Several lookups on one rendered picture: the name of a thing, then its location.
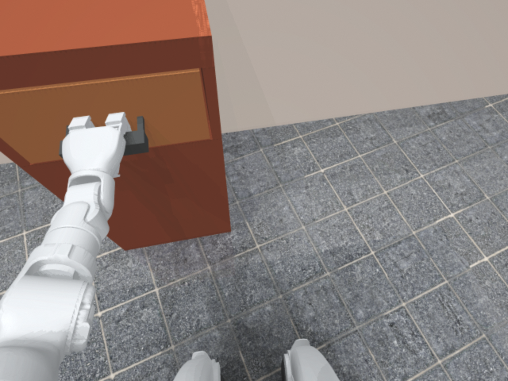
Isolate handle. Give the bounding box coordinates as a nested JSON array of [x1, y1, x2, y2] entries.
[[59, 116, 149, 158]]

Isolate robot right shin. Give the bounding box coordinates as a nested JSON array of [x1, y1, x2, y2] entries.
[[291, 339, 310, 349]]

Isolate left robot upper arm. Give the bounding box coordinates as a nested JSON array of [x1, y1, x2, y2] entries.
[[0, 275, 96, 381]]

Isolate robot left shin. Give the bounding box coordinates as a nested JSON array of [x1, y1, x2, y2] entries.
[[192, 351, 210, 359]]

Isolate drawer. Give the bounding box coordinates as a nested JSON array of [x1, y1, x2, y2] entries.
[[0, 68, 210, 164]]

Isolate robot left hand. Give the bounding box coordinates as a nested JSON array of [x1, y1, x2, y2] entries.
[[62, 112, 132, 178]]

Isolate left robot forearm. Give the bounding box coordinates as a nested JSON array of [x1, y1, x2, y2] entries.
[[0, 170, 115, 321]]

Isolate robot shin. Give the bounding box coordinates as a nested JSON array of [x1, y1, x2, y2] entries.
[[291, 339, 310, 349], [192, 351, 210, 359]]

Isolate cabinet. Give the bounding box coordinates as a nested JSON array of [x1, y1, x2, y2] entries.
[[0, 0, 231, 251]]

